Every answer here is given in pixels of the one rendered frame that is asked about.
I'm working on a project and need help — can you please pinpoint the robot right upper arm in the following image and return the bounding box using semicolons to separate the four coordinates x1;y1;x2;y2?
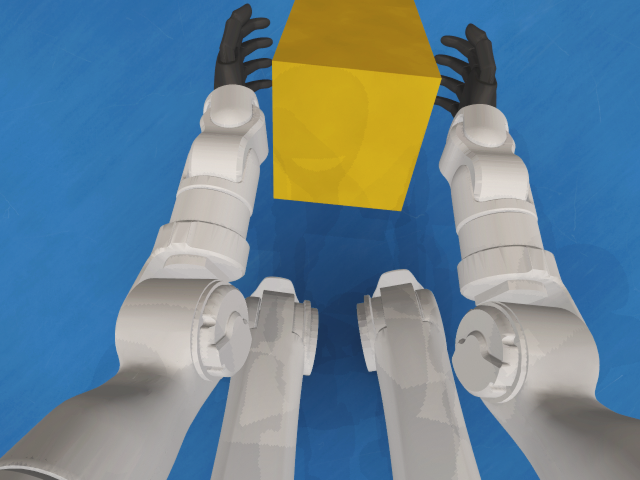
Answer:
452;301;640;480

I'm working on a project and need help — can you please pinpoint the robot left forearm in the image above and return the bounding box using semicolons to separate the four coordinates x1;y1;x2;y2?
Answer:
115;84;269;354

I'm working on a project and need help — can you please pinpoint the robot right forearm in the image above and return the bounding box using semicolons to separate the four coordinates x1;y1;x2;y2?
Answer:
439;104;599;356

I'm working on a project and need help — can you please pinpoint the robot left shin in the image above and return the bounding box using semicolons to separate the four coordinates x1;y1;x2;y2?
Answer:
245;276;299;329

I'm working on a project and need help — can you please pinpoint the robot right shin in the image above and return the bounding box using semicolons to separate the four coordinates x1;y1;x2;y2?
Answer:
372;269;447;348

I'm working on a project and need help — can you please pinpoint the robot left upper arm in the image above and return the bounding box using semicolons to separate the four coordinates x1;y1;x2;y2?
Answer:
0;278;252;480

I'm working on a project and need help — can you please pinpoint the left robot hand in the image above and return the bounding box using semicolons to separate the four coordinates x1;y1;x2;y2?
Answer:
214;3;273;92

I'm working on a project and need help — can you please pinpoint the right robot hand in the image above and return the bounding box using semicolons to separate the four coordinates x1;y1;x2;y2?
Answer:
434;23;497;118

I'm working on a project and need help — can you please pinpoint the robot shin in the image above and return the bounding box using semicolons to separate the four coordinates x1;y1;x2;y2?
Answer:
245;276;299;329
372;269;447;348

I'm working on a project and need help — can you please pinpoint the carton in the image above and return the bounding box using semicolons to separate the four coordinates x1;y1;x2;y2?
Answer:
272;0;442;211

